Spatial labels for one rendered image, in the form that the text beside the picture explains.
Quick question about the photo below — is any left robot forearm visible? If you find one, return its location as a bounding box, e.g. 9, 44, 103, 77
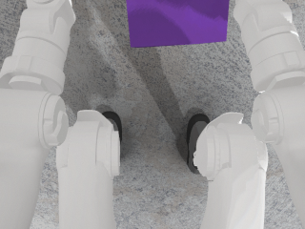
0, 0, 76, 95

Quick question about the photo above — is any left robot shin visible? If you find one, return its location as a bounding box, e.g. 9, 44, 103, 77
55, 110, 111, 173

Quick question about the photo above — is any left robot upper arm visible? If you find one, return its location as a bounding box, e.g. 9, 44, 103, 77
0, 88, 69, 229

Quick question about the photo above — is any carton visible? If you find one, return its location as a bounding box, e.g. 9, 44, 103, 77
126, 0, 230, 48

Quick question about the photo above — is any right robot upper arm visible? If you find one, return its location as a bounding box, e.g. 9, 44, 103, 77
251, 84, 305, 229

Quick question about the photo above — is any robot left foot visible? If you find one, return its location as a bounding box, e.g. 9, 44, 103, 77
102, 111, 122, 144

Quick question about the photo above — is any right robot forearm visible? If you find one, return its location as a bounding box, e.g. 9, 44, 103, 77
233, 0, 305, 93

